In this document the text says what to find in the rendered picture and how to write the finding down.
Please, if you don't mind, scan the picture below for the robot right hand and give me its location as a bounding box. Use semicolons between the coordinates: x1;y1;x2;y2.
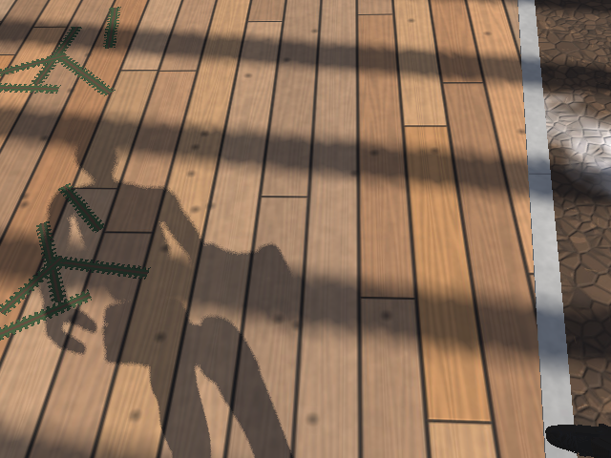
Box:
545;424;611;458

